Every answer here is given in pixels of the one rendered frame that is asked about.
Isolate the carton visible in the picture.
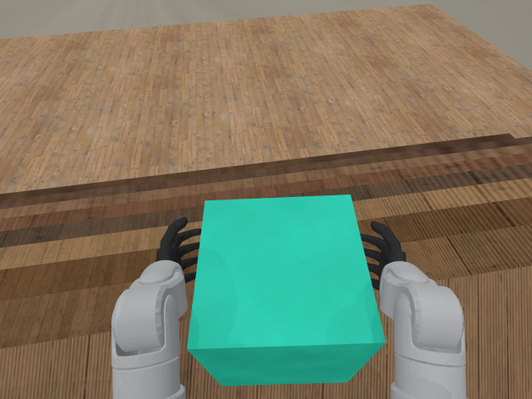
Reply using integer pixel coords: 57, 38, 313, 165
187, 195, 386, 387

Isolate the robot right hand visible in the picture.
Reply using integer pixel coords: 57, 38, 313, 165
360, 221, 406, 291

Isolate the right robot forearm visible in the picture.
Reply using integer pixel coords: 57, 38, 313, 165
379, 261, 468, 399

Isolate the left robot forearm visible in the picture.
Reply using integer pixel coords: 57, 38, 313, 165
111, 260, 188, 399

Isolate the robot left hand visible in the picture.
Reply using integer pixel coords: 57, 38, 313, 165
156, 217, 201, 283

